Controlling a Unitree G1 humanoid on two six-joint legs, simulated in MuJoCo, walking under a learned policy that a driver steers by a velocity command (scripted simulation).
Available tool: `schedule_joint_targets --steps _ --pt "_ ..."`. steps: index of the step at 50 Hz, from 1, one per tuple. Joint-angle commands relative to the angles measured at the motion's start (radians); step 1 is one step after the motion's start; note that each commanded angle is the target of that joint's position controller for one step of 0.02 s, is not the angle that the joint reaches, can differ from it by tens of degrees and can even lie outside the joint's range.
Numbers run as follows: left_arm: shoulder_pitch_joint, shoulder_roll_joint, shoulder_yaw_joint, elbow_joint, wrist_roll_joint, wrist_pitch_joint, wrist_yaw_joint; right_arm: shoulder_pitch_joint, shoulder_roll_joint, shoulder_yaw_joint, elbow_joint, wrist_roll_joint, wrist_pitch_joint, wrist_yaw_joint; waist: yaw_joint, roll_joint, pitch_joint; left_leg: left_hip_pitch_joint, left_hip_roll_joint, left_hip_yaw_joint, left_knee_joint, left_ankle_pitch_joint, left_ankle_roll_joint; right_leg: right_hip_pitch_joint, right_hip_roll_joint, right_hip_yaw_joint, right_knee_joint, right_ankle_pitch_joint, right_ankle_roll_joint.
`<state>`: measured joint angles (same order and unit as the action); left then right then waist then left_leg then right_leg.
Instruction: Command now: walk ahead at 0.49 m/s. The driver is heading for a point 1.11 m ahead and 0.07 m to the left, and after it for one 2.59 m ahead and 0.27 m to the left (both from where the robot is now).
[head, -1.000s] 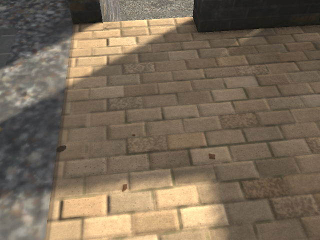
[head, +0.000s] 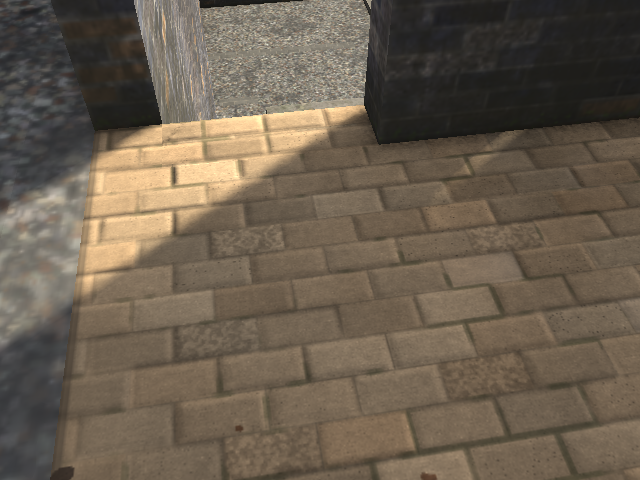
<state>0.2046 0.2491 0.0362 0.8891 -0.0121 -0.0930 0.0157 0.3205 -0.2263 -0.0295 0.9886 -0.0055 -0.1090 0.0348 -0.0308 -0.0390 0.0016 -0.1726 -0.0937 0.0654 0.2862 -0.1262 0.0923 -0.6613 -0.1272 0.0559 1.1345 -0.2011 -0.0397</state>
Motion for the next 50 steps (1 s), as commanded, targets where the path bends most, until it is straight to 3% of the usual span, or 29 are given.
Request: schedule_joint_targets --steps 1,5,10,12,13,14,15,16,17,18,19,20,22,24,26,32,38,39,41,42,43,44,45,46,47,48,49,50 --pt "0.033 0.045 0.013 -0.042 0.012 0.004 0.007 -0.041 -0.133 -0.021 -0.056 0.002 -0.018 -0.02 0.047 0.074 0.054 -0.106 0.279 -0.206 -0.203 0.073 0.171 -0.018 -0.042 0.002 -0.145 0.162 0.027" --pt "-0.129 0.028 0.006 -0.084 0.003 -0.008 -0.006 0.039 -0.161 -0.026 -0.038 0.018 -0.004 -0.034 -0.012 0.076 0.054 -0.021 0.264 -0.157 -0.185 0.085 0.127 0.018 0.005 -0.038 -0.433 0.307 0.035" --pt "-0.248 0.045 0.003 -0.134 -0.01 -0.017 -0.037 0.111 -0.171 -0.032 -0.005 0.027 0.017 -0.037 -0.047 0.092 0.081 0.145 0.329 -0.18 -0.111 0.059 0.112 0.012 0.033 -0.042 -0.581 0.213 0.014" --pt "-0.22 0.067 0.011 -0.138 -0.01 -0.026 -0.046 0.101 -0.183 -0.038 -0.004 0.027 0.028 -0.039 -0.018 0.106 0.065 0.187 0.351 -0.193 -0.054 0.118 0.096 0.075 0.051 -0.053 -0.622 0.133 -0.015" --pt "-0.159 0.087 0.022 -0.125 -0.009 -0.03 -0.047 0.079 -0.189 -0.039 -0.008 0.026 0.033 -0.039 0.023 0.115 0.032 0.186 0.341 -0.179 0.017 0.246 0.081 0.171 0.077 -0.076 -0.643 0.107 -0.032" --pt "-0.018 0.127 0.045 -0.081 -0.008 -0.032 -0.044 0.064 -0.173 -0.033 -0.014 0.021 0.039 -0.039 0.091 0.104 -0.049 0.162 0.288 -0.136 0.183 0.403 0.057 0.354 0.11 -0.099 -0.662 0.102 -0.059" --pt "0.189 0.206 0.072 -0.034 0.001 -0.034 -0.035 0.055 -0.132 -0.014 -0.04 0.005 0.038 -0.038 0.167 0.03 -0.202 -0.003 0.225 -0.075 0.479 0.319 0.019 0.657 -0.016 0.041 -0.639 0.123 -0.123" --pt "0.302 0.304 0.097 -0.006 0.011 -0.024 -0.037 0.165 -0.011 0.022 -0.049 0.007 0.014 -0.029 0.138 -0.231 -0.334 -0.434 0.046 -0.018 0.867 -0.117 -0.058 1.04 -0.247 0.489 -0.722 -0.037 -0.278" --pt "0.305 0.211 0.07 -0.008 0.012 -0.025 -0.04 0.148 -0.075 0.009 -0.036 0.022 -0.012 -0.025 0.15 -0.202 -0.364 -0.557 0.054 -0.181 1.013 -0.418 -0.039 1.052 -0.273 0.678 -0.832 -0.098 -0.279" --pt "0.209 0.158 0.051 -0.025 0.007 -0.028 -0.04 0.055 -0.159 -0.014 -0.066 0.048 -0.025 -0.021 0.127 -0.139 -0.222 -0.63 0.114 -0.185 1.054 -0.348 -0.017 0.928 -0.244 0.531 -0.839 -0.075 -0.226" --pt "0.106 0.128 0.039 -0.049 0.006 -0.026 -0.041 -0.003 -0.162 -0.016 -0.081 0.046 -0.026 -0.026 0.093 -0.063 -0.143 -0.599 0.171 -0.153 1.019 -0.249 -0.015 0.779 -0.205 0.39 -0.859 0.021 -0.199" --pt "0.046 0.098 0.03 -0.058 0.009 -0.025 -0.047 -0.034 -0.148 -0.02 -0.086 0.031 -0.02 -0.032 0.067 -0.014 -0.083 -0.56 0.203 -0.141 0.957 -0.182 -0.02 0.655 -0.163 0.297 -0.897 0.09 -0.187" --pt "0.023 0.065 0.021 -0.046 0.018 -0.028 -0.054 -0.003 -0.108 -0.024 -0.078 0.023 0.01 -0.037 0.019 -0.046 -0.047 -0.455 0.235 -0.136 0.877 -0.112 -0.03 0.528 -0.101 0.182 -0.958 0.156 -0.169" --pt "0.06 0.087 0.027 -0.02 0.017 -0.033 -0.05 0.003 -0.086 -0.024 -0.078 0.02 0.027 -0.04 0.005 -0.036 -0.023 -0.461 0.237 -0.122 0.834 -0.07 -0.046 0.499 -0.087 0.119 -0.985 0.252 -0.184" --pt "0.098 0.11 0.034 0.0 0.017 -0.031 -0.039 -0.067 -0.091 -0.029 -0.104 0.013 0.031 -0.042 0.015 -0.016 0.004 -0.532 0.242 -0.121 0.744 0.007 -0.062 0.519 -0.09 0.09 -1.001 0.311 -0.19" --pt "0.175 0.131 0.036 0.036 0.008 -0.015 -0.014 -0.275 -0.064 -0.022 -0.164 0.017 0.022 -0.028 0.07 -0.024 0.048 -0.535 0.207 -0.082 0.405 0.236 -0.071 0.574 -0.067 0.001 -1.032 0.255 -0.155" --pt "0.222 0.136 0.046 0.083 0.006 0.002 -0.003 -0.39 -0.068 -0.015 -0.223 0.033 0.019 0.009 0.097 -0.016 0.095 -0.579 0.183 -0.079 0.3 0.15 -0.017 0.765 -0.144 -0.068 -0.976 0.294 -0.128" --pt "0.21 0.142 0.05 0.082 0.005 0.007 0.0 -0.391 -0.073 -0.016 -0.231 0.033 0.018 0.016 0.089 -0.019 0.089 -0.563 0.174 -0.07 0.293 0.107 -0.003 0.787 -0.153 -0.083 -0.947 0.351 -0.119" --pt "0.171 0.167 0.057 0.068 0.005 0.016 0.004 -0.334 -0.101 -0.03 -0.232 0.029 0.018 0.024 0.047 -0.047 0.031 -0.42 0.119 -0.011 0.293 0.023 0.03 0.795 -0.148 -0.123 -0.831 0.649 -0.094" --pt "0.151 0.173 0.058 0.059 0.007 0.024 0.008 -0.233 -0.127 -0.049 -0.209 0.027 0.019 0.023 -0.011 -0.051 -0.033 -0.272 0.074 0.024 0.279 0.019 0.051 0.776 -0.125 -0.156 -0.693 0.805 -0.074" --pt "0.146 0.162 0.052 0.045 0.012 0.031 0.012 -0.072 -0.178 -0.079 -0.161 0.028 0.022 0.018 -0.079 -0.024 -0.12 -0.045 0.037 0.023 0.256 0.045 0.078 0.689 -0.075 -0.195 -0.476 0.828 -0.043" --pt "0.159 0.141 0.038 0.011 0.031 0.024 0.016 0.093 -0.273 -0.109 -0.136 0.024 0.03 0.003 -0.121 0.129 -0.235 0.264 0.23 -0.278 0.244 0.063 0.152 0.419 -0.012 -0.217 -0.128 0.482 -0.001" --pt "0.26 0.0 -0.006 -0.007 0.036 -0.011 -0.008 0.099 -0.315 -0.109 -0.139 0.025 0.025 0.009 -0.023 0.343 -0.344 0.562 0.429 -0.82 0.086 -0.143 0.328 0.012 0.194 -0.088 0.168 -0.342 0.047" --pt "0.167 0.104 0.016 -0.011 -0.001 -0.049 -0.02 0.103 -0.227 -0.088 -0.14 0.026 0.023 0.006 -0.074 0.231 -0.323 0.558 0.411 -0.838 0.013 -0.205 0.282 -0.097 0.145 0.057 0.256 -0.34 0.016" --pt "0.072 0.143 0.026 -0.047 -0.026 -0.069 -0.024 0.039 -0.192 -0.08 -0.156 0.023 0.02 0.001 -0.068 0.182 -0.189 0.438 0.379 -0.692 0.006 -0.123 0.239 -0.153 0.102 0.043 0.238 -0.247 -0.004" --pt "0.03 0.141 0.027 -0.056 -0.017 -0.076 -0.016 -0.039 -0.172 -0.073 -0.182 0.021 0.017 0.001 -0.032 0.06 -0.127 0.285 0.342 -0.58 -0.007 -0.017 0.213 -0.106 0.056 0.036 0.171 -0.16 -0.008" --pt "0.014 0.143 0.037 -0.06 0.004 -0.071 -0.007 -0.093 -0.148 -0.065 -0.201 0.014 0.018 0.002 0.005 0.021 -0.081 0.15 0.311 -0.502 -0.025 0.085 0.201 -0.041 0.028 0.03 0.093 -0.116 0.001" --pt "0.024 0.139 0.043 -0.069 0.013 -0.057 -0.005 -0.113 -0.129 -0.057 -0.212 0.005 0.017 0.0 0.037 0.038 -0.075 0.074 0.287 -0.464 -0.05 0.136 0.197 0.024 0.009 0.038 0.051 -0.096 0.008"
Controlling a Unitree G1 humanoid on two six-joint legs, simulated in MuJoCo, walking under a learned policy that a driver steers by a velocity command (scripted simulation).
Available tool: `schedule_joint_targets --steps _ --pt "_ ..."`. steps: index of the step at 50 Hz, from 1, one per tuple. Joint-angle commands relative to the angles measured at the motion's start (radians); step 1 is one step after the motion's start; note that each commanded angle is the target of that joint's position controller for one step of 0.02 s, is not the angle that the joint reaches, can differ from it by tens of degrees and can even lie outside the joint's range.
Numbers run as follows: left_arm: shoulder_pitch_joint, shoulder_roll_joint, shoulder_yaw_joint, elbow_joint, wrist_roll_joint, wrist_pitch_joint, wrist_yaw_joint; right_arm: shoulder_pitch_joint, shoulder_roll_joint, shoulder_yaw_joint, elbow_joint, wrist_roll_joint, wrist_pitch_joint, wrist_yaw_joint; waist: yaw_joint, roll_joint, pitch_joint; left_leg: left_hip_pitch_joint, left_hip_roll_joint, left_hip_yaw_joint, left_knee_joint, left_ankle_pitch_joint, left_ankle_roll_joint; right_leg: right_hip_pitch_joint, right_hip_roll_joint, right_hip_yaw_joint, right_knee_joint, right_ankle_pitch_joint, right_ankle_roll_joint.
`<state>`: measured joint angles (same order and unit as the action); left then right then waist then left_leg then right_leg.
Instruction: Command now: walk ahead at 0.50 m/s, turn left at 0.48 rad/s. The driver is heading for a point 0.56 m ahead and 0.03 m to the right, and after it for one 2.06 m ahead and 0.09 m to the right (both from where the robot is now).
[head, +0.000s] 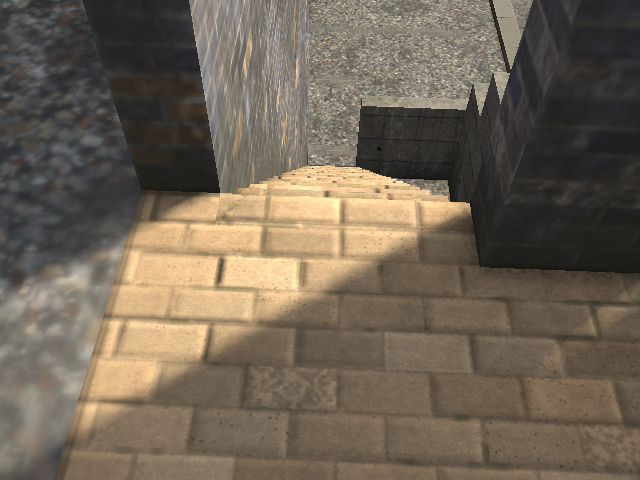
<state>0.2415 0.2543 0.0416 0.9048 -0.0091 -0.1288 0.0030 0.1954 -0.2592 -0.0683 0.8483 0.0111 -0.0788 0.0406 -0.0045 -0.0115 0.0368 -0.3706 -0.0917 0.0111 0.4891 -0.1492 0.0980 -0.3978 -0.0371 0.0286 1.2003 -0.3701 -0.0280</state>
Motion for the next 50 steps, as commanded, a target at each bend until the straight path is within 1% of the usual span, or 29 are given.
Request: schedule_joint_targets --steps 1,5,9,13,17,18,19,20,21,22,23,24,25,27,30,33,35,39,40,41,42,43,44,45,46,47,48,49,50 --pt "-0.004 0.12 0.039 -0.093 0.014 -0.009 0.01 0.01 -0.097 -0.019 -0.076 -0.007 -0.012 -0.009 0.025 0.028 -0.101 0.231 0.271 -0.388 -0.272 0.18 0.197 -0.215 -0.085 0.061 -0.06 0.077 0.009" --pt "-0.109 0.091 0.039 -0.144 0.027 0.018 0.022 0.086 -0.151 -0.033 -0.068 0.003 -0.012 -0.038 0.006 0.049 -0.043 0.146 0.23 -0.303 -0.304 0.244 0.188 -0.249 -0.062 0.028 -0.285 0.23 0.066" --pt "-0.258 0.061 0.028 -0.193 0.019 0.01 0.01 0.153 -0.148 -0.032 -0.059 0.01 0.001 -0.054 -0.048 0.083 -0.028 0.133 0.175 -0.269 -0.278 0.165 0.126 -0.19 -0.002 0.022 -0.569 0.454 0.066" --pt "-0.344 0.076 0.026 -0.236 0.006 -0.004 -0.009 0.206 -0.143 -0.031 -0.041 0.016 0.011 -0.058 -0.078 0.098 -0.025 0.22 0.208 -0.337 -0.22 0.128 0.111 -0.161 0.027 0.033 -0.692 0.471 0.054" --pt "-0.307 0.108 0.028 -0.235 0.008 -0.022 -0.028 0.216 -0.148 -0.034 -0.03 0.002 0.021 -0.067 -0.06 0.131 -0.03 0.364 0.277 -0.37 -0.126 0.274 0.098 -0.126 0.025 0.008 -0.742 0.358 0.0" --pt "-0.242 0.126 0.037 -0.219 0.01 -0.024 -0.026 0.198 -0.149 -0.033 -0.036 0.0 0.023 -0.065 -0.024 0.137 -0.06 0.38 0.257 -0.345 -0.06 0.437 0.083 -0.037 0.047 -0.022 -0.772 0.333 -0.03" --pt "-0.122 0.158 0.051 -0.187 0.017 -0.025 -0.022 0.182 -0.132 -0.025 -0.045 -0.006 0.023 -0.061 0.03 0.124 -0.148 0.361 0.208 -0.298 0.083 0.57 0.061 0.14 0.035 -0.013 -0.767 0.359 -0.076" --pt "0.056 0.205 0.062 -0.16 0.024 -0.023 -0.02 0.167 -0.109 -0.01 -0.069 -0.022 0.02 -0.059 0.1 0.043 -0.292 0.22 0.15 -0.235 0.345 0.417 0.031 0.412 -0.101 0.163 -0.731 0.418 -0.155" --pt "0.165 0.284 0.088 -0.123 0.029 -0.006 -0.029 0.313 -0.052 0.006 -0.057 -0.005 0.003 -0.05 0.062 -0.254 -0.393 -0.177 -0.002 -0.13 0.703 -0.101 -0.063 0.767 -0.291 0.571 -0.782 0.294 -0.329" --pt "0.155 0.207 0.069 -0.121 -0.001 0.001 -0.039 0.302 -0.103 0.006 -0.055 -0.005 -0.014 -0.045 0.066 -0.244 -0.345 -0.335 0.031 -0.171 0.784 -0.4 -0.057 0.771 -0.313 0.747 -0.892 0.098 -0.319" --pt "0.078 0.15 0.053 -0.142 -0.009 0.009 -0.036 0.179 -0.159 -0.009 -0.078 0.007 -0.024 -0.039 0.074 -0.137 -0.181 -0.401 0.087 -0.169 0.815 -0.322 -0.052 0.631 -0.278 0.636 -0.912 0.033 -0.272" --pt "0.018 0.138 0.044 -0.165 0.001 0.019 -0.037 0.092 -0.155 -0.006 -0.098 0.001 -0.032 -0.039 0.062 -0.026 -0.098 -0.379 0.121 -0.139 0.777 -0.247 -0.051 0.486 -0.235 0.534 -0.94 0.092 -0.246" --pt "-0.006 0.137 0.041 -0.171 0.003 0.025 -0.034 0.053 -0.146 -0.009 -0.116 -0.016 -0.039 -0.039 0.039 0.01 -0.032 -0.364 0.146 -0.124 0.699 -0.207 -0.06 0.377 -0.202 0.477 -0.967 0.177 -0.242" --pt "-0.015 0.127 0.034 -0.176 0.009 0.029 -0.029 0.067 -0.122 -0.011 -0.126 -0.033 -0.039 -0.042 -0.001 -0.025 -0.047 -0.273 0.173 -0.113 0.582 -0.167 -0.08 0.292 -0.144 0.4 -0.994 0.315 -0.234" --pt "0.038 0.152 0.042 -0.167 -0.007 0.029 -0.017 0.03 -0.084 0.001 -0.154 -0.035 -0.029 -0.049 0.0 -0.068 -0.062 -0.254 0.159 -0.08 0.424 -0.121 -0.122 0.24 -0.128 0.333 -1.011 0.397 -0.251" --pt "0.092 0.18 0.053 -0.159 -0.017 0.034 -0.002 -0.092 -0.074 0.01 -0.192 -0.03 -0.03 -0.047 0.036 -0.057 -0.043 -0.229 0.134 -0.086 0.227 0.079 -0.139 0.205 -0.094 0.293 -1.009 0.357 -0.213" --pt "0.116 0.168 0.051 -0.161 -0.015 0.044 -0.005 -0.152 -0.07 0.011 -0.201 -0.026 -0.036 -0.04 0.056 -0.079 -0.039 -0.143 0.101 -0.068 0.134 0.188 -0.138 0.155 -0.061 0.257 -0.989 0.383 -0.185" --pt "0.177 0.162 0.051 -0.158 -0.021 0.064 -0.001 -0.222 -0.099 -0.001 -0.232 -0.008 -0.045 -0.027 0.066 -0.093 -0.038 -0.065 0.066 -0.086 0.031 0.154 -0.13 0.197 -0.081 0.339 -0.911 0.331 -0.164" --pt "0.175 0.165 0.037 -0.123 0.123 0.033 -0.072 -0.153 -0.012 0.054 -0.199 -0.119 -0.02 -0.015 0.026 -0.091 -0.028 -0.066 0.123 -0.084 0.058 0.098 -0.132 0.225 -0.128 0.367 -0.902 0.359 -0.217" --pt "0.152 0.172 0.054 -0.131 0.106 0.019 -0.099 -0.144 -0.049 0.044 -0.203 -0.102 -0.007 -0.016 0.011 -0.066 -0.007 -0.032 0.139 -0.086 0.023 0.069 -0.115 0.235 -0.149 0.39 -0.881 0.402 -0.215" --pt "0.086 0.19 0.057 -0.157 0.086 0.013 -0.113 -0.132 -0.103 0.032 -0.205 -0.074 -0.007 -0.027 -0.024 -0.037 -0.025 0.074 0.126 -0.051 -0.036 0.058 -0.102 0.211 -0.11 0.363 -0.81 0.453 -0.186" --pt "0.105 0.18 0.056 -0.151 0.076 0.007 -0.117 -0.061 -0.158 0.015 -0.189 -0.046 -0.021 -0.039 -0.046 -0.019 -0.091 0.265 0.122 -0.034 -0.02 0.091 -0.065 0.148 -0.05 0.357 -0.72 0.522 -0.151" --pt "0.104 0.08 0.024 -0.175 0.074 0.001 -0.112 0.131 -0.211 0.002 -0.144 -0.048 -0.045 -0.054 -0.104 0.112 -0.264 0.55 0.254 -0.17 -0.013 0.159 0.073 0.046 0.083 0.274 -0.441 0.423 -0.076" --pt "0.23 -0.056 -0.022 -0.193 0.103 -0.018 -0.104 0.285 -0.204 0.019 -0.126 -0.048 -0.047 -0.055 -0.094 0.355 -0.487 1.001 0.506 -0.611 -0.081 0.114 0.338 -0.35 0.252 0.168 -0.157 -0.18 0.009" --pt "0.085 0.014 -0.007 -0.196 0.088 -0.016 -0.107 0.307 -0.151 0.022 -0.098 -0.075 -0.051 -0.06 -0.151 0.178 -0.247 0.854 0.526 -0.687 -0.185 -0.089 0.262 -0.567 0.15 0.132 0.013 -0.217 -0.009" --pt "0.052 0.024 -0.003 -0.175 0.092 -0.003 -0.087 0.228 -0.148 0.02 -0.089 -0.059 -0.057 -0.063 -0.102 0.112 -0.097 0.635 0.495 -0.575 -0.21 -0.247 0.182 -0.582 0.067 0.12 0.089 -0.087 -0.027" --pt "0.069 0.045 0.003 -0.149 0.092 0.011 -0.067 0.131 -0.062 0.046 -0.108 -0.06 -0.049 -0.073 -0.061 0.083 -0.089 0.486 0.472 -0.479 -0.264 -0.275 0.142 -0.498 0.001 0.102 0.036 0.041 -0.032" --pt "0.055 0.033 0.001 -0.152 0.108 0.02 -0.06 0.113 -0.007 0.067 -0.103 -0.058 -0.047 -0.082 -0.032 0.119 -0.079 0.401 0.434 -0.392 -0.303 -0.159 0.123 -0.424 -0.033 0.097 -0.035 0.116 -0.039" --pt "0.026 0.019 -0.004 -0.159 0.123 0.031 -0.065 0.091 0.01 0.072 -0.105 -0.066 -0.047 -0.096 -0.016 0.107 -0.069 0.35 0.42 -0.33 -0.336 -0.063 0.115 -0.371 -0.048 0.083 -0.071 0.128 -0.027"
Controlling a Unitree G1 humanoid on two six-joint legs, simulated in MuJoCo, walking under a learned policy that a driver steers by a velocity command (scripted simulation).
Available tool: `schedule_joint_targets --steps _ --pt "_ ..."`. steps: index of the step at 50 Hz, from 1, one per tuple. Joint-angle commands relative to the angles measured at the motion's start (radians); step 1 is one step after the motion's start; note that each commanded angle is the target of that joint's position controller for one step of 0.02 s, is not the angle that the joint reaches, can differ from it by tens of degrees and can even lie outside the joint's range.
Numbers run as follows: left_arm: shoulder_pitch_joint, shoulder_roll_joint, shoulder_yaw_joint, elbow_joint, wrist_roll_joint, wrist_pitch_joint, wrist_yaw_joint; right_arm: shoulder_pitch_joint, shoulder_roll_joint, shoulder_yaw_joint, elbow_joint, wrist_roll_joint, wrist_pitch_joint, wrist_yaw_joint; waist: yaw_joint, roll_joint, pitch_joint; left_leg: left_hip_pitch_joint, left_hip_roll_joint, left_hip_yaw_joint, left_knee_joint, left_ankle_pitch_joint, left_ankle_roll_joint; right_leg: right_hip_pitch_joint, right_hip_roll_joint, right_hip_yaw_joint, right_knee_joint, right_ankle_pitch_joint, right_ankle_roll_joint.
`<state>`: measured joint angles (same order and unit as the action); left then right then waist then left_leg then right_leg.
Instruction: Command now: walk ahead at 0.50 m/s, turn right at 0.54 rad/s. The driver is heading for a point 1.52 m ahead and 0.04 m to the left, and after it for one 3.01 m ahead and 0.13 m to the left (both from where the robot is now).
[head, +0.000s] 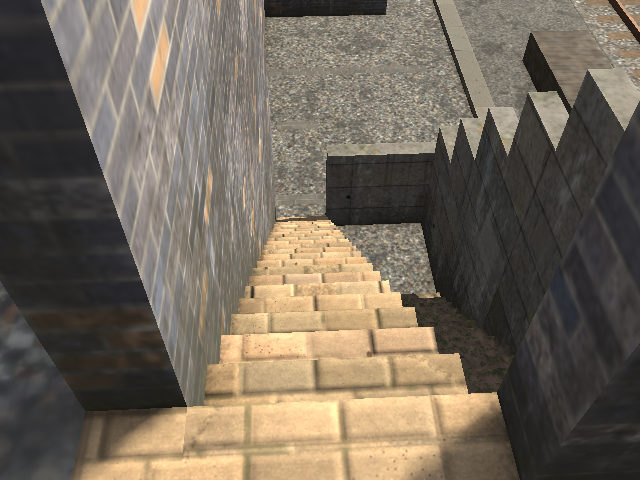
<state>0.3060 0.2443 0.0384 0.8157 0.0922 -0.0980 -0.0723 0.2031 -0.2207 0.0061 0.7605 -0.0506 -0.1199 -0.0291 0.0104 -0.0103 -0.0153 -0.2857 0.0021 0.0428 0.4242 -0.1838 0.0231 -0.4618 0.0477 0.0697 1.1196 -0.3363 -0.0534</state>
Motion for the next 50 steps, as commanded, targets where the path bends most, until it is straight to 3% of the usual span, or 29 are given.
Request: schedule_joint_targets --steps 1,7,13,17,18,19,20,21,22,23,24,25,27,28,29,32,33,34,35,36,38,40,41,44,45,46,47,48,50 --pt "-0.068 0.024 0.0 -0.077 0.015 0.01 0.005 0.065 -0.032 -0.007 -0.019 -0.008 -0.01 -0.036 -0.025 0.095 -0.028 0.254 0.311 -0.3 -0.29 0.041 0.186 -0.284 -0.134 0.026 -0.027 0.085 0.008" --pt "-0.153 -0.008 -0.014 -0.06 -0.026 0.027 -0.051 0.158 -0.111 -0.044 0.059 -0.045 -0.033 -0.005 -0.037 0.073 0.03 0.177 0.277 0.022 -0.314 0.383 0.208 -0.258 -0.137 -0.063 -0.277 0.392 0.029" --pt "-0.272 0.022 -0.012 -0.09 -0.034 0.036 -0.027 0.259 -0.13 -0.048 0.146 -0.031 -0.018 0.037 -0.059 0.09 0.072 0.225 0.289 0.122 -0.258 0.489 0.168 -0.184 -0.11 -0.092 -0.45 0.424 -0.01" --pt "-0.269 0.06 0.016 -0.107 -0.061 0.021 0.006 0.287 -0.231 -0.081 0.192 -0.01 0.01 0.058 -0.004 0.11 0.004 0.306 0.263 0.138 -0.092 0.871 0.15 0.086 0.007 -0.194 -0.637 0.339 -0.051" --pt "-0.083 0.168 0.05 -0.07 -0.112 -0.023 0.01 0.29 -0.192 -0.068 0.207 0.006 0.048 0.02 0.095 -0.003 -0.147 0.14 0.065 0.199 0.207 0.435 -0.002 0.483 -0.101 -0.06 -0.691 0.802 -0.076" --pt "0.126 0.284 0.053 -0.026 -0.109 -0.032 0.045 0.475 0.031 0.013 0.162 -0.02 0.045 0.038 0.046 -0.256 -0.577 -0.194 -0.021 0.109 0.527 -0.411 -0.103 1.098 -0.532 0.415 -0.559 1.503 -0.4" --pt "0.497 0.182 0.016 0.062 -0.052 -0.03 0.041 0.452 0.045 0.019 0.175 0.019 0.069 0.057 0.174 -0.049 -0.711 -0.238 -0.041 -0.259 0.718 -0.444 -0.139 1.156 -0.72 0.715 -0.586 1.476 -0.436" --pt "0.438 0.205 0.046 0.127 -0.041 -0.04 0.06 0.166 -0.011 -0.004 0.079 0.049 0.076 0.068 0.187 -0.06 -0.324 -0.489 0.0 -0.302 0.903 -0.445 -0.139 0.898 -0.619 0.558 -0.635 1.024 -0.301" --pt "0.174 0.236 0.083 0.076 -0.09 -0.025 0.087 0.041 -0.105 -0.033 0.063 0.002 0.039 0.051 0.149 -0.112 -0.15 -0.493 0.099 -0.183 0.896 -0.45 -0.098 0.542 -0.444 0.231 -0.715 0.683 -0.208" --pt "0.017 0.145 0.049 0.026 -0.095 -0.01 0.093 0.137 -0.107 -0.032 0.087 -0.029 0.035 0.034 0.042 -0.119 -0.121 -0.385 0.127 -0.144 0.816 -0.43 -0.097 0.357 -0.368 0.118 -0.789 0.595 -0.173" --pt "-0.102 0.057 0.015 -0.017 -0.086 -0.002 0.085 0.223 -0.047 -0.008 0.133 -0.023 0.032 0.037 -0.038 -0.094 -0.064 -0.228 0.16 -0.122 0.692 -0.422 -0.104 0.158 -0.339 0.016 -0.86 0.58 -0.149" --pt "-0.252 0.118 0.027 -0.056 -0.088 0.011 0.093 0.213 -0.033 -0.013 0.086 -0.017 -0.002 0.039 -0.121 -0.119 -0.043 -0.082 0.086 -0.016 0.694 -0.461 -0.112 -0.025 -0.302 -0.093 -0.84 0.958 -0.187" --pt "-0.223 0.233 0.078 -0.047 -0.058 0.009 0.112 0.265 -0.021 -0.015 0.113 0.022 -0.023 0.077 -0.12 -0.068 -0.159 -0.079 0.057 0.073 0.541 -0.22 -0.124 0.084 -0.253 -0.186 -0.834 0.913 -0.196" --pt "-0.206 0.231 0.084 -0.04 -0.04 0.012 0.12 0.274 -0.03 -0.02 0.127 0.036 -0.019 0.089 -0.102 -0.088 -0.167 -0.08 0.055 0.082 0.52 -0.108 -0.114 0.073 -0.253 -0.198 -0.825 0.809 -0.19" --pt "-0.126 0.051 0.03 -0.007 -0.072 0.049 0.13 0.294 -0.003 -0.046 0.111 0.09 0.052 0.016 -0.055 -0.193 -0.151 -0.12 0.055 0.034 0.456 -0.075 -0.085 0.221 -0.248 -0.205 -0.702 0.775 -0.142" --pt "-0.19 0.045 0.017 -0.031 -0.087 0.109 0.141 0.248 -0.014 -0.052 0.047 0.046 0.141 -0.012 -0.097 -0.179 -0.088 0.071 0.015 0.078 0.301 0.094 -0.051 -0.052 -0.258 -0.193 -0.592 0.182 -0.061" --pt "-0.203 0.049 0.019 -0.042 -0.081 0.122 0.148 0.231 -0.053 -0.065 0.033 0.018 0.147 -0.005 -0.107 -0.065 -0.04 0.114 0.021 0.028 0.203 0.133 -0.032 -0.147 -0.216 -0.208 -0.486 -0.037 -0.011" --pt "-0.169 0.053 0.025 -0.053 -0.06 0.142 0.147 0.256 -0.13 -0.078 0.017 -0.006 0.143 0.001 -0.124 0.195 0.03 0.109 0.174 -0.214 0.008 0.11 0.006 -0.276 -0.114 -0.253 -0.227 -0.226 0.042" --pt "-0.08 0.064 0.03 -0.071 -0.031 0.172 0.145 0.25 -0.244 -0.084 -0.022 0.028 0.132 0.0 -0.032 0.281 0.093 -0.057 0.406 -0.588 -0.113 0.29 0.041 -0.283 -0.051 -0.127 0.0 -0.335 0.075" --pt "0.025 0.056 0.022 -0.082 -0.051 0.187 0.149 0.166 -0.339 -0.119 -0.059 0.051 0.151 0.002 -0.01 0.38 -0.034 -0.054 0.469 -0.706 -0.229 0.065 0.198 -0.23 -0.056 -0.033 0.048 -0.284 0.077" --pt "-0.089 0.128 0.045 -0.117 -0.032 0.203 0.147 0.042 -0.209 -0.099 -0.077 0.033 0.174 -0.006 -0.008 0.224 0.059 -0.153 0.314 -0.601 -0.227 -0.404 0.178 -0.253 -0.072 0.023 0.141 -0.076 0.078" --pt "-0.047 0.116 0.055 -0.099 -0.04 0.204 0.133 -0.033 -0.18 -0.096 -0.098 0.025 0.179 -0.003 0.017 0.181 -0.029 -0.135 0.208 -0.41 -0.138 -0.187 0.139 -0.173 -0.062 0.008 0.187 0.027 0.101" --pt "0.039 0.162 0.05 -0.069 -0.098 0.151 0.123 0.055 -0.089 -0.048 -0.106 0.024 0.048 0.014 -0.004 0.301 -0.079 -0.307 0.234 -0.378 -0.216 -0.294 0.177 -0.146 -0.014 0.002 0.39 0.075 0.113" --pt "-0.06 0.14 0.037 -0.104 -0.062 0.121 0.117 0.017 -0.107 -0.046 -0.099 0.01 -0.043 0.03 -0.023 0.159 -0.135 -0.121 0.187 -0.363 -0.167 -0.254 0.145 -0.24 -0.032 0.018 0.4 0.053 0.157" --pt "-0.082 0.125 0.026 -0.117 -0.062 0.128 0.118 0.006 -0.111 -0.043 -0.113 0.019 -0.046 0.034 -0.029 0.126 -0.147 -0.071 0.2 -0.377 -0.165 -0.229 0.149 -0.24 -0.057 0.021 0.271 0.025 0.172" --pt "0.108 0.042 -0.006 -0.081 -0.02 0.085 0.09 -0.137 -0.116 -0.045 -0.139 0.032 -0.028 0.038 0.109 0.116 -0.21 -0.276 0.147 -0.287 -0.166 -0.341 0.046 0.073 -0.078 -0.084 0.093 -0.041 0.167" --pt "0.201 0.072 0.011 -0.016 -0.023 0.07 0.07 -0.186 -0.218 -0.08 -0.163 0.063 -0.008 0.023 0.124 0.126 -0.149 -0.355 0.072 -0.207 -0.174 -0.236 -0.003 0.228 -0.033 -0.18 -0.133 -0.149 0.195" --pt "0.231 0.081 0.012 0.022 -0.026 0.057 0.05 -0.158 -0.277 -0.107 -0.185 0.065 0.018 0.002 0.09 0.069 -0.113 -0.263 0.014 -0.155 -0.123 -0.206 -0.023 0.233 0.006 -0.238 -0.364 -0.184 0.207" --pt "0.068 0.023 -0.012 0.009 -0.036 0.03 -0.021 -0.053 -0.204 -0.086 -0.182 0.055 0.087 0.031 -0.015 0.002 -0.07 -0.079 0.013 -0.266 0.116 -0.264 0.053 0.201 -0.029 -0.17 -0.81 0.008 0.116"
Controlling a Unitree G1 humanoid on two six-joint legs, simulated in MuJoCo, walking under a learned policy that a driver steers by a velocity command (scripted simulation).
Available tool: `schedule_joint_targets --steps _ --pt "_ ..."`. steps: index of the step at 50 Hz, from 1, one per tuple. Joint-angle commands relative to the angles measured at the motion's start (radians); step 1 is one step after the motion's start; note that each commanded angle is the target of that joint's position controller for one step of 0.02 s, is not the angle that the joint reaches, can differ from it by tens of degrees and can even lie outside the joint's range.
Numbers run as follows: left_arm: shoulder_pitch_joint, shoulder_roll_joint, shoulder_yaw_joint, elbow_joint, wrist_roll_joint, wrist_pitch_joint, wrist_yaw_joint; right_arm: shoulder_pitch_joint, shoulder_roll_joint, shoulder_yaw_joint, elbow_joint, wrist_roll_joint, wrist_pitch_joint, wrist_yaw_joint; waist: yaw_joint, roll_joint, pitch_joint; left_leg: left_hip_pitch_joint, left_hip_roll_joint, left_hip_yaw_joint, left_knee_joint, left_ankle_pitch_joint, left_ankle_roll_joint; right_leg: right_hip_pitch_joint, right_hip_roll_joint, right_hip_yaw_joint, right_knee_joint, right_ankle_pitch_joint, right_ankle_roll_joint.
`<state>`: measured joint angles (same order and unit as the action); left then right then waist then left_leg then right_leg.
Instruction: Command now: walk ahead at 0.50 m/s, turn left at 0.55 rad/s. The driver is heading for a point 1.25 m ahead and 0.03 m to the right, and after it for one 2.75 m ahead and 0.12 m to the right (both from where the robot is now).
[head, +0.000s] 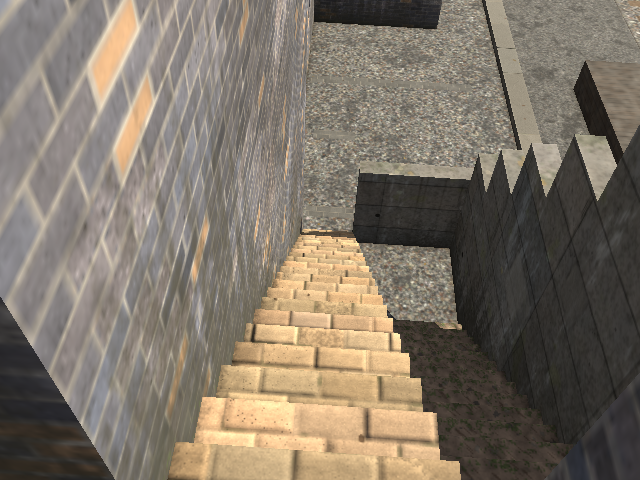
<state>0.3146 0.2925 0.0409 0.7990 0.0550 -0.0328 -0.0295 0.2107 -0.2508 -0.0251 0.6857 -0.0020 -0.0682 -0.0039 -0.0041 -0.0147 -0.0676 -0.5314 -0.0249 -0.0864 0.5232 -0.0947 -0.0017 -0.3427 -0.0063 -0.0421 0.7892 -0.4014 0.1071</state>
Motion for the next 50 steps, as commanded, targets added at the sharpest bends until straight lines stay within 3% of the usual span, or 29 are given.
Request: schedule_joint_targets --steps 1,2,3,4,5,6,8,10,13,16,18,20,22,23,24,25,26,27,28,29,32,34,35,39,42,44,46,48,50 --pt "-0.011 -0.056 -0.028 0.002 0.0 -0.053 -0.08 0.02 -0.069 -0.024 -0.068 -0.013 0.062 0.034 -0.037 -0.052 -0.043 0.012 0.024 -0.169 0.221 -0.356 0.089 0.148 -0.041 -0.006 -0.317 0.139 -0.119" --pt "-0.003 0.064 -0.005 -0.043 -0.027 -0.075 -0.075 0.105 0.09 0.02 -0.095 -0.024 0.06 0.055 -0.098 -0.181 -0.098 -0.309 -0.061 -0.068 0.461 -0.436 0.003 0.249 -0.323 0.286 -0.202 0.504 -0.41" --pt "-0.058 0.204 0.026 -0.078 0.057 -0.082 -0.048 0.183 0.108 0.041 -0.083 -0.09 0.034 0.079 -0.08 -0.201 0.124 -0.687 -0.023 -0.153 0.576 -0.396 -0.062 0.225 -0.617 0.712 -0.449 0.485 -0.623" --pt "-0.041 0.14 0.03 -0.069 0.057 -0.079 -0.026 0.014 0.046 0.027 -0.073 -0.071 0.016 0.088 0.018 -0.069 0.147 -0.786 0.058 -0.214 0.615 -0.252 -0.038 0.292 -0.593 0.727 -0.558 0.118 -0.538" --pt "-0.104 0.07 0.013 -0.067 0.004 -0.092 -0.02 -0.048 -0.002 -0.003 -0.064 -0.048 0.003 0.063 0.022 -0.04 0.139 -0.789 0.036 -0.154 0.695 -0.131 -0.032 0.318 -0.444 0.581 -0.538 -0.065 -0.427" --pt "-0.13 0.027 -0.007 -0.072 -0.014 -0.104 -0.008 -0.046 -0.037 -0.015 -0.041 -0.045 -0.007 0.047 0.022 -0.042 0.128 -0.738 0.024 -0.115 0.768 -0.048 -0.035 0.278 -0.363 0.455 -0.536 -0.034 -0.379" --pt "-0.091 0.014 -0.019 -0.054 -0.009 -0.112 0.014 -0.059 -0.048 -0.01 -0.021 -0.062 -0.017 0.062 0.045 -0.041 0.107 -0.664 0.043 -0.032 0.886 0.054 -0.015 0.244 -0.282 0.223 -0.542 0.11 -0.336" --pt "0.013 -0.017 -0.033 -0.003 0.0 -0.12 0.019 -0.085 -0.028 -0.001 -0.024 -0.043 -0.017 0.082 0.072 -0.028 0.111 -0.673 0.081 -0.014 0.837 0.104 0.012 0.284 -0.258 0.114 -0.548 0.269 -0.325" --pt "0.054 -0.007 -0.041 0.025 -0.008 -0.111 0.023 -0.202 0.02 0.018 -0.046 -0.058 -0.01 0.094 0.112 -0.034 0.096 -0.551 0.128 0.085 0.542 0.098 0.038 0.338 -0.223 -0.018 -0.614 0.413 -0.295" --pt "0.155 0.025 -0.029 0.058 -0.012 -0.099 -0.006 -0.331 0.044 0.034 -0.096 -0.056 0.002 0.094 0.151 -0.054 0.135 -0.309 0.079 0.194 0.298 0.022 0.04 0.316 -0.198 -0.069 -0.662 0.528 -0.307" --pt "0.192 0.013 -0.034 0.09 -0.003 -0.088 -0.041 -0.35 0.031 0.029 -0.121 -0.058 0.006 0.082 0.127 -0.092 0.156 -0.261 0.049 0.199 0.224 -0.048 0.072 0.435 -0.235 -0.045 -0.68 0.596 -0.312" --pt "0.129 0.05 -0.017 0.092 0.0 -0.079 -0.056 -0.274 0.009 0.018 -0.099 -0.05 0.007 0.066 0.043 -0.079 0.154 -0.148 0.021 0.184 0.18 -0.078 0.11 0.48 -0.25 -0.045 -0.597 0.946 -0.3" --pt "0.073 0.123 0.003 0.092 0.016 -0.076 -0.055 -0.073 -0.059 -0.01 -0.044 -0.033 0.005 0.06 -0.079 -0.068 0.02 0.22 -0.006 0.191 0.165 0.067 0.153 0.4 -0.213 -0.079 -0.351 1.252 -0.247" --pt "0.031 0.262 0.064 0.085 -0.092 -0.039 0.042 0.217 -0.086 -0.02 0.079 -0.052 0.027 0.059 -0.186 -0.039 0.03 0.378 -0.016 0.197 0.003 0.334 0.155 0.307 -0.225 -0.084 -0.039 1.389 -0.171" --pt "0.239 -0.014 -0.013 0.055 -0.137 -0.036 0.028 0.285 -0.149 -0.038 0.096 -0.074 -0.001 0.028 -0.105 0.208 -0.273 1.113 0.382 -0.148 0.161 1.289 0.323 -0.215 -0.078 -0.068 0.385 0.417 -0.064" --pt "0.217 -0.048 -0.039 0.039 -0.018 -0.079 -0.058 0.448 -0.099 -0.014 0.043 -0.047 -0.015 0.06 -0.165 0.216 -0.851 1.277 0.549 -0.454 0.152 1.469 0.558 -0.2 0.067 0.106 0.68 -0.437 -0.025" --pt "0.048 0.011 0.008 -0.016 -0.041 -0.077 -0.061 0.341 -0.154 -0.04 0.077 -0.066 -0.053 0.064 -0.146 0.057 -0.439 0.878 0.525 -0.361 0.113 1.477 0.482 -0.223 0.037 0.257 0.731 -0.364 -0.04" --pt "-0.005 -0.015 -0.003 -0.03 -0.039 -0.083 -0.029 0.206 -0.191 -0.056 0.08 -0.037 -0.067 0.061 -0.079 0.076 -0.157 0.55 0.512 -0.221 0.051 1.204 0.424 -0.271 -0.033 0.218 0.664 -0.292 -0.029" --pt "0.048 -0.06 -0.02 -0.019 -0.005 -0.076 -0.005 0.089 -0.147 -0.046 0.063 -0.007 -0.058 0.039 -0.009 0.086 -0.072 0.383 0.443 -0.101 0.0 0.898 0.379 -0.254 -0.088 0.177 0.606 -0.289 -0.035" --pt "0.1 -0.105 -0.039 -0.004 0.004 -0.076 0.005 -0.023 -0.098 -0.027 0.017 -0.005 -0.062 0.027 0.054 0.06 0.005 0.157 0.378 -0.009 -0.066 0.764 0.301 -0.148 -0.111 0.166 0.538 -0.216 -0.036" --pt "0.273 -0.083 -0.034 0.056 -0.047 -0.059 -0.023 -0.18 -0.15 -0.059 -0.091 -0.06 -0.062 0.01 0.149 0.06 -0.049 0.023 0.322 0.178 -0.208 0.674 0.278 -0.009 -0.031 0.092 0.568 0.055 -0.013" --pt "0.245 -0.055 -0.029 0.047 -0.039 -0.048 -0.04 -0.214 -0.148 -0.062 -0.105 -0.089 -0.066 0.004 0.146 0.106 -0.052 0.038 0.333 0.249 -0.219 0.594 0.297 -0.083 -0.003 0.078 0.63 0.121 -0.005" --pt "0.227 -0.012 -0.017 0.036 -0.037 -0.044 -0.031 -0.18 -0.135 -0.065 -0.096 -0.089 -0.065 0.002 0.128 0.119 -0.051 0.07 0.348 0.253 -0.23 0.524 0.297 -0.109 -0.01 0.091 0.639 0.123 0.001" --pt "0.104 0.025 -0.007 -0.046 -0.032 -0.036 0.001 -0.104 -0.125 -0.072 -0.08 -0.084 -0.031 0.003 0.056 0.125 -0.016 0.269 0.456 0.21 -0.234 0.397 0.317 -0.287 -0.066 0.146 0.584 0.105 0.015" --pt "0.063 -0.028 -0.029 -0.09 0.008 -0.021 0.013 -0.065 -0.165 -0.098 -0.058 -0.074 -0.019 -0.016 0.032 0.132 -0.027 0.404 0.451 0.232 -0.177 0.264 0.265 -0.31 -0.086 0.065 0.298 0.055 0.011" --pt "0.036 -0.071 -0.045 -0.114 0.012 -0.013 0.015 -0.032 -0.202 -0.121 -0.057 -0.106 -0.004 -0.018 -0.017 0.157 -0.044 0.418 0.453 0.235 -0.144 0.096 0.247 -0.254 -0.065 -0.008 0.206 0.014 0.014" --pt "0.026 -0.064 -0.039 -0.141 0.014 0.0 0.017 -0.022 -0.203 -0.132 -0.05 -0.109 -0.012 -0.018 -0.036 0.168 -0.01 0.389 0.472 0.212 -0.162 -0.062 0.224 -0.216 -0.051 -0.067 0.111 0.008 -0.015" --pt "0.011 -0.069 -0.038 -0.144 -0.002 0.001 0.025 -0.047 -0.186 -0.13 -0.028 -0.093 -0.029 -0.013 -0.024 0.176 -0.001 0.44 0.527 0.161 -0.162 -0.063 0.202 -0.223 -0.067 -0.043 -0.023 0.029 -0.046" --pt "0.054 -0.045 -0.017 -0.113 -0.031 -0.027 0.031 -0.084 -0.172 -0.126 -0.001 -0.075 -0.018 -0.014 0.024 0.111 -0.009 0.417 0.489 0.183 -0.043 -0.148 0.13 -0.09 -0.018 -0.061 -0.303 0.279 -0.106"
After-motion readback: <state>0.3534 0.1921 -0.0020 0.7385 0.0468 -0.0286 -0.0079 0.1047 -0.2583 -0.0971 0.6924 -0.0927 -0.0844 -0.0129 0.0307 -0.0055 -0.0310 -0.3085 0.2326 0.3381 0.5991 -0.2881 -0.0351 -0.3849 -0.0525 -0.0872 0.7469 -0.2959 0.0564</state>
